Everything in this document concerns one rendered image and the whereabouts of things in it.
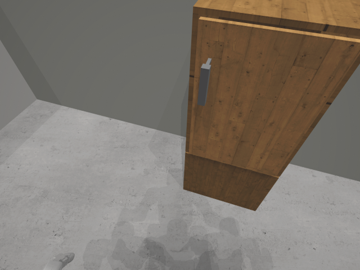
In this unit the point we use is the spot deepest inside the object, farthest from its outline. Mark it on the handle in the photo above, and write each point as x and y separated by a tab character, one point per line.
204	82

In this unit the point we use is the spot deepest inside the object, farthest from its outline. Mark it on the left robot hand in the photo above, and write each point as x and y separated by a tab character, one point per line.
59	261

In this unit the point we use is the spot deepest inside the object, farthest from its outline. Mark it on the cupboard door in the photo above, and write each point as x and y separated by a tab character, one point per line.
266	87

